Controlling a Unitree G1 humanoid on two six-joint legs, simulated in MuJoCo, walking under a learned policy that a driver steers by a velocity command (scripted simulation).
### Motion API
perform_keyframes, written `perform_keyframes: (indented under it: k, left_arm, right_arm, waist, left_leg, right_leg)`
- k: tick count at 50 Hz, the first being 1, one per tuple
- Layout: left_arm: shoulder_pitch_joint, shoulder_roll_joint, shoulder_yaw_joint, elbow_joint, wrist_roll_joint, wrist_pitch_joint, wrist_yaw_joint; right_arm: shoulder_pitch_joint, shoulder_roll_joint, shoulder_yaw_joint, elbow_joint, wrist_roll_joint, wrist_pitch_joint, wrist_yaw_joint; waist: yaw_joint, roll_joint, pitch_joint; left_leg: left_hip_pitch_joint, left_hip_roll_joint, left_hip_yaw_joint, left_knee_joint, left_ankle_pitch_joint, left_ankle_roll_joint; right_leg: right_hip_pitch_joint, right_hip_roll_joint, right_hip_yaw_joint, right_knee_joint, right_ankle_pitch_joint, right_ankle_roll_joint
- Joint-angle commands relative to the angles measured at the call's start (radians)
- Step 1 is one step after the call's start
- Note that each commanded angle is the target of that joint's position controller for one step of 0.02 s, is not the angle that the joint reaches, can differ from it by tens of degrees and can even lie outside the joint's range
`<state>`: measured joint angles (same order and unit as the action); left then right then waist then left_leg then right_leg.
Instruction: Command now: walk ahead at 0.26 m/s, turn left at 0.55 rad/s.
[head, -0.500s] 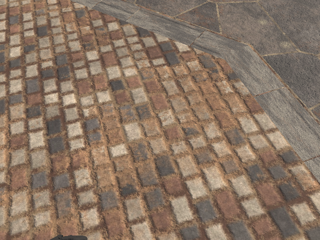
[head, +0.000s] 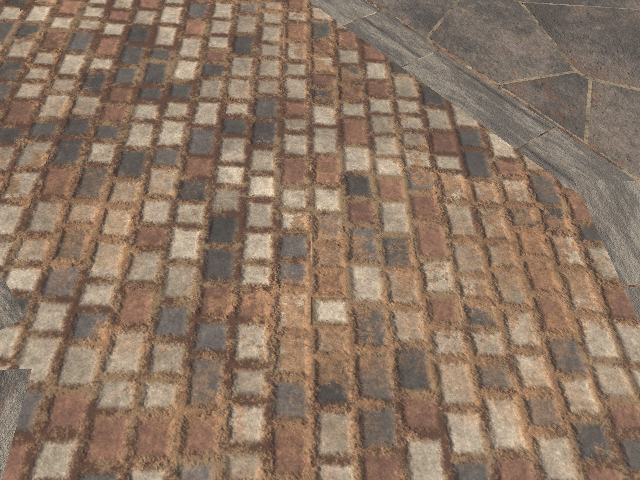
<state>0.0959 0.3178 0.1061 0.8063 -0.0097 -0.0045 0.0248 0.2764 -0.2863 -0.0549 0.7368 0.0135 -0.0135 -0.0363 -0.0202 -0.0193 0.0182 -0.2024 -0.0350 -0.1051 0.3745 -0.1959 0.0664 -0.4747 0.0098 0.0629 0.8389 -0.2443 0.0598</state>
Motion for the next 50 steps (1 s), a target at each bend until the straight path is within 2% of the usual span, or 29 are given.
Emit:
perform_keyframes:
  k: [1, 5, 7, 10, 11, 12, 13, 14, 15, 17, 18, 21, 23, 25, 27, 29, 31, 32, 33, 34, 35, 36, 37, 38, 39, 41, 44, 47, 50]
  left_arm:
    - [-0.145, 0.058, 0.003, -0.092, -0.003, -0.056, -0.019]
    - [-0.145, 0.062, -0.003, -0.093, -0.014, -0.088, -0.038]
    - [-0.113, 0.072, -0.005, -0.081, -0.019, -0.103, -0.045]
    - [-0.014, 0.072, -0.005, -0.043, -0.012, -0.12, -0.045]
    - [0.059, 0.089, 0.0, -0.024, -0.007, -0.123, -0.04]
    - [0.186, 0.134, 0.008, 0.0, 0.006, -0.124, -0.033]
    - [0.271, 0.253, 0.035, 0.033, 0.02, -0.116, -0.038]
    - [0.249, 0.198, 0.025, 0.033, 0.004, -0.117, -0.046]
    - [0.22, 0.133, 0.006, 0.021, -0.005, -0.118, -0.044]
    - [0.177, 0.087, -0.013, 0.01, -0.001, -0.11, -0.04]
    - [0.171, 0.073, -0.022, 0.008, 0.004, -0.107, -0.036]
    - [0.208, 0.088, -0.025, 0.023, -0.007, -0.098, -0.031]
    - [0.229, 0.107, -0.022, 0.03, -0.012, -0.088, -0.022]
    - [0.261, 0.127, -0.018, 0.036, -0.015, -0.08, -0.017]
    - [0.303, 0.134, -0.017, 0.046, -0.022, -0.073, -0.015]
    - [0.307, 0.137, -0.016, 0.047, -0.028, -0.067, -0.011]
    - [0.293, 0.146, -0.013, 0.042, -0.024, -0.061, -0.009]
    - [0.296, 0.132, -0.018, 0.036, -0.014, -0.061, -0.012]
    - [0.28, 0.071, -0.04, 0.001, 0.009, -0.063, -0.015]
    - [0.414, -0.046, -0.072, -0.026, -0.01, -0.074, -0.011]
    - [0.409, 0.052, -0.05, -0.01, -0.036, -0.077, -0.01]
    - [0.324, 0.105, -0.032, -0.024, -0.048, -0.073, -0.012]
    - [0.276, 0.098, -0.032, -0.028, -0.04, -0.07, -0.011]
    - [0.248, 0.087, -0.029, -0.034, -0.027, -0.066, -0.012]
    - [0.248, 0.069, -0.026, -0.035, -0.024, -0.055, -0.015]
    - [0.235, 0.026, -0.034, -0.051, -0.025, -0.034, -0.022]
    - [0.173, 0.014, -0.037, -0.093, -0.014, -0.02, -0.027]
    - [0.095, 0.007, -0.046, -0.122, -0.011, -0.029, -0.05]
    - [-0.009, 0.011, -0.051, -0.163, -0.012, -0.033, -0.069]
  right_arm:
    - [0.032, -0.199, -0.056, -0.046, 0.002, -0.015, -0.008]
    - [0.024, -0.21, -0.06, -0.055, 0.008, -0.013, 0.004]
    - [0.02, -0.196, -0.055, -0.056, 0.007, -0.013, 0.01]
    - [0.015, -0.144, -0.035, -0.052, 0.001, -0.013, 0.016]
    - [0.011, -0.106, -0.022, -0.053, -0.004, -0.016, 0.018]
    - [0.0, -0.038, -0.001, -0.065, -0.012, -0.022, 0.02]
    - [0.01, -0.033, 0.002, -0.118, 0.011, -0.038, 0.017]
    - [-0.009, -0.133, -0.021, -0.111, 0.026, -0.049, 0.012]
    - [-0.027, -0.165, -0.031, -0.101, 0.025, -0.054, 0.015]
    - [-0.052, -0.14, -0.029, -0.096, 0.001, -0.063, 0.025]
    - [-0.071, -0.123, -0.026, -0.103, -0.005, -0.068, 0.033]
    - [-0.153, -0.066, -0.007, -0.141, -0.017, -0.081, 0.041]
    - [-0.213, -0.031, 0.008, -0.165, -0.014, -0.089, 0.047]
    - [-0.26, -0.023, 0.013, -0.178, -0.006, -0.097, 0.058]
    - [-0.286, -0.043, 0.007, -0.188, 0.003, -0.1, 0.066]
    - [-0.276, -0.076, -0.006, -0.191, 0.009, -0.102, 0.068]
    - [-0.184, -0.118, -0.028, -0.169, 0.008, -0.102, 0.059]
    - [-0.071, -0.154, -0.048, -0.14, 0.004, -0.101, 0.049]
    - [0.098, -0.215, -0.066, -0.122, -0.016, -0.096, 0.036]
    - [0.16, -0.286, -0.079, -0.1, -0.032, -0.083, 0.041]
    - [0.145, -0.191, -0.057, -0.098, -0.026, -0.082, 0.047]
    - [0.079, -0.13, -0.039, -0.097, -0.016, -0.082, 0.046]
    - [0.023, -0.106, -0.031, -0.094, -0.016, -0.082, 0.047]
    - [-0.019, -0.082, -0.026, -0.086, -0.022, -0.083, 0.049]
    - [-0.048, -0.067, -0.023, -0.08, -0.03, -0.088, 0.049]
    - [-0.077, -0.068, -0.03, -0.063, -0.025, -0.102, 0.05]
    - [-0.084, -0.099, -0.044, -0.036, -0.02, -0.112, 0.045]
    - [-0.078, -0.132, -0.054, -0.019, -0.018, -0.108, 0.039]
    - [-0.038, -0.164, -0.064, 0.003, -0.006, -0.097, 0.033]
  waist:
    - [-0.046, 0.173, -0.015]
    - [-0.05, 0.175, -0.003]
    - [-0.041, 0.178, -0.016]
    - [0.019, 0.151, -0.032]
    - [0.055, 0.134, -0.053]
    - [0.101, 0.005, -0.105]
    - [0.084, -0.224, -0.097]
    - [0.092, -0.168, -0.001]
    - [0.087, -0.131, 0.053]
    - [0.066, -0.098, 0.059]
    - [0.06, -0.095, 0.057]
    - [0.075, -0.094, 0.058]
    - [0.087, -0.082, 0.057]
    - [0.1, -0.083, 0.051]
    - [0.101, -0.089, 0.043]
    - [0.07, -0.098, 0.038]
    - [0.0, -0.096, -0.009]
    - [-0.059, -0.079, -0.084]
    - [-0.134, 0.004, -0.238]
    - [-0.075, 0.323, -0.394]
    - [-0.081, 0.293, -0.347]
    - [-0.076, 0.213, -0.19]
    - [-0.056, 0.151, -0.112]
    - [-0.032, 0.133, -0.063]
    - [-0.006, 0.138, -0.03]
    - [0.019, 0.132, 0.001]
    - [0.029, 0.09, 0.035]
    - [0.009, 0.069, 0.047]
    - [-0.028, 0.049, 0.071]
  left_leg:
    - [0.171, 0.225, -0.312, -0.174, -0.218, 0.151]
    - [0.071, 0.202, -0.35, -0.152, -0.251, 0.162]
    - [0.043, 0.204, -0.364, -0.137, -0.244, 0.155]
    - [-0.045, 0.157, -0.347, -0.058, -0.248, 0.114]
    - [-0.112, 0.123, -0.314, 0.021, -0.252, 0.085]
    - [-0.231, 0.041, -0.203, 0.276, -0.3, 0.032]
    - [-0.483, -0.066, -0.068, 0.518, -0.401, -0.011]
    - [-0.622, -0.003, -0.078, 0.673, -0.397, -0.022]
    - [-0.66, 0.028, -0.088, 0.728, -0.305, -0.019]
    - [-0.654, 0.08, -0.035, 0.717, -0.169, -0.029]
    - [-0.622, 0.105, -0.017, 0.685, -0.12, -0.036]
    - [-0.56, 0.113, 0.064, 0.536, -0.024, -0.08]
    - [-0.472, 0.091, 0.089, 0.375, 0.05, -0.101]
    - [-0.367, 0.059, 0.103, 0.248, 0.129, -0.115]
    - [-0.293, 0.041, 0.094, 0.192, 0.184, -0.113]
    - [-0.234, 0.043, 0.064, 0.14, 0.182, -0.091]
    - [-0.069, 0.032, 0.073, 0.093, 0.145, -0.052]
    - [0.111, 0.044, 0.074, 0.081, 0.133, -0.024]
    - [0.383, 0.209, -0.077, 0.117, 0.071, 0.038]
    - [0.63, 0.465, -0.512, 0.008, -0.151, 0.168]
    - [0.554, 0.458, -0.634, -0.081, -0.299, 0.178]
    - [0.437, 0.422, -0.463, -0.088, -0.273, 0.144]
    - [0.32, 0.374, -0.325, -0.105, -0.146, 0.125]
    - [0.228, 0.336, -0.234, -0.133, -0.052, 0.116]
    - [0.156, 0.308, -0.154, -0.169, 0.01, 0.107]
    - [0.084, 0.308, -0.068, -0.218, 0.105, 0.125]
    - [0.075, 0.314, 0.034, -0.258, 0.186, 0.136]
    - [0.08, 0.287, 0.151, -0.267, 0.225, 0.119]
    - [0.123, 0.298, 0.216, -0.266, 0.229, 0.099]
  right_leg:
    - [-0.142, -0.005, 0.02, -0.176, 0.026, 0.009]
    - [-0.017, 0.015, 0.01, -0.292, -0.002, -0.003]
    - [0.066, 0.012, -0.002, -0.334, 0.029, -0.019]
    - [0.281, 0.007, -0.037, -0.441, 0.1, -0.06]
    - [0.398, -0.038, -0.003, -0.45, 0.073, -0.083]
    - [0.553, -0.191, 0.178, -0.501, -0.05, -0.14]
    - [0.65, -0.366, 0.564, -0.623, -0.336, -0.295]
    - [0.607, -0.412, 0.654, -0.657, -0.487, -0.342]
    - [0.58, -0.365, 0.563, -0.656, -0.447, -0.318]
    - [0.542, -0.291, 0.404, -0.667, -0.26, -0.277]
    - [0.506, -0.265, 0.34, -0.679, -0.17, -0.261]
    - [0.435, -0.207, 0.234, -0.711, 0.05, -0.275]
    - [0.384, -0.174, 0.172, -0.704, 0.17, -0.267]
    - [0.341, -0.163, 0.14, -0.685, 0.23, -0.256]
    - [0.337, -0.19, 0.166, -0.667, 0.249, -0.248]
    - [0.366, -0.219, 0.202, -0.634, 0.258, -0.224]
    - [0.364, -0.208, 0.188, -0.523, 0.393, -0.191]
    - [0.318, -0.156, 0.153, -0.371, 0.455, -0.163]
    - [0.16, -0.092, 0.116, -0.087, 0.272, -0.128]
    - [-0.137, 0.04, 0.022, 0.25, -0.28, -0.076]
    - [-0.231, -0.01, 0.088, 0.396, -0.321, -0.076]
    - [-0.287, -0.054, 0.073, 0.434, -0.233, -0.081]
    - [-0.262, -0.091, 0.051, 0.416, -0.157, -0.078]
    - [-0.236, -0.114, 0.048, 0.375, -0.11, -0.077]
    - [-0.192, -0.136, 0.05, 0.349, -0.075, -0.077]
    - [-0.165, -0.151, 0.038, 0.316, -0.049, -0.067]
    - [-0.214, -0.157, 0.042, 0.2, 0.049, -0.053]
    - [-0.175, -0.144, 0.007, 0.008, 0.222, -0.058]
    - [-0.153, -0.127, -0.042, -0.119, 0.278, -0.077]
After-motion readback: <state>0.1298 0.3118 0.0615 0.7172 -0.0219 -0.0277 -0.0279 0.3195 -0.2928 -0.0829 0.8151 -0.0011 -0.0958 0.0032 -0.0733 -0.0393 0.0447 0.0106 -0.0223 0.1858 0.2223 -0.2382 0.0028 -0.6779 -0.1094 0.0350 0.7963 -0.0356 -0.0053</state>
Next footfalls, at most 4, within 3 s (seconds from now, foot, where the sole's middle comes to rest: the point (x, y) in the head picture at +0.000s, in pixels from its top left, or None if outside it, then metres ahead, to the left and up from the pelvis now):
0.24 right None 0.15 -0.15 -0.79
0.66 left None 0.40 0.15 -0.79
1.16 right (367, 401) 0.66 -0.15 -0.79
1.68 left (325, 271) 1.02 -0.06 -0.79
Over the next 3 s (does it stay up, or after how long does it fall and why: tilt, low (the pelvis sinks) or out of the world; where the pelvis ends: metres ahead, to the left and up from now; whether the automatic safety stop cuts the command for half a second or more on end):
stays up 1.02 -0.13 -0.01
